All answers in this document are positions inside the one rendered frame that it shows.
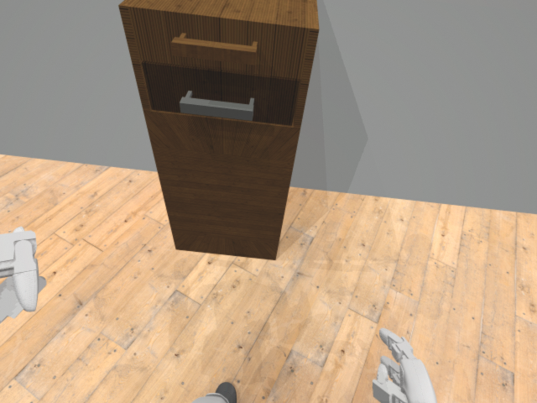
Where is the cabinet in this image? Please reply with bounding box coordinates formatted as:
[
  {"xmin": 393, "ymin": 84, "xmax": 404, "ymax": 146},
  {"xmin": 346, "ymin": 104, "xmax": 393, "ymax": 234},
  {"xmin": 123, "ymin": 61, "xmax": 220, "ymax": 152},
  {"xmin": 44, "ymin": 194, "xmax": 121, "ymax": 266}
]
[{"xmin": 118, "ymin": 0, "xmax": 319, "ymax": 260}]

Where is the right robot hand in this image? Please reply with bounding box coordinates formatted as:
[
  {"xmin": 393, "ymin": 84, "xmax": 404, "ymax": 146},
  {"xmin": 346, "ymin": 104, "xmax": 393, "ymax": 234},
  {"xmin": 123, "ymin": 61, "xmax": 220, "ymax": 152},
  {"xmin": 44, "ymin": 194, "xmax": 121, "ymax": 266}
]
[{"xmin": 373, "ymin": 328, "xmax": 437, "ymax": 403}]

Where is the handle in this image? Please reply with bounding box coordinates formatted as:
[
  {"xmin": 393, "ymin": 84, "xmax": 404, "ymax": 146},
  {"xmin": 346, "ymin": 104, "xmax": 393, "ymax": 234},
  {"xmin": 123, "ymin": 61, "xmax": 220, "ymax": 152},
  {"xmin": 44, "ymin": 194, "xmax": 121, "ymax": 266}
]
[
  {"xmin": 180, "ymin": 91, "xmax": 254, "ymax": 121},
  {"xmin": 171, "ymin": 37, "xmax": 257, "ymax": 65}
]

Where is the left robot hand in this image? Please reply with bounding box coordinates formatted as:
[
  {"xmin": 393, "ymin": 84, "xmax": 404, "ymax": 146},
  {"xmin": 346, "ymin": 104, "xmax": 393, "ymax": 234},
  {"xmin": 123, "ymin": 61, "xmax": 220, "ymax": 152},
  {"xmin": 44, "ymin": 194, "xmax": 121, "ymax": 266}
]
[{"xmin": 0, "ymin": 227, "xmax": 47, "ymax": 324}]

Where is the drawer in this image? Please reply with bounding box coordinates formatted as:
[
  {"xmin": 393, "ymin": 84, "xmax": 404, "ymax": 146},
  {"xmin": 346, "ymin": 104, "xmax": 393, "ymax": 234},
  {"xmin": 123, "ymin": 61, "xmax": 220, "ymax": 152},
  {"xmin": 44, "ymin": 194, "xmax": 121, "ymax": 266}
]
[{"xmin": 142, "ymin": 60, "xmax": 300, "ymax": 126}]

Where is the robot left foot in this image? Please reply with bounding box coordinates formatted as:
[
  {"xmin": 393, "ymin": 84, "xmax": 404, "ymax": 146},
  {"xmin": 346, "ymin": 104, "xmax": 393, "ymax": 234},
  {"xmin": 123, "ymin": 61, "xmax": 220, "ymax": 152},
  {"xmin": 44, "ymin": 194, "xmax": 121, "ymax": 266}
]
[{"xmin": 216, "ymin": 382, "xmax": 237, "ymax": 403}]

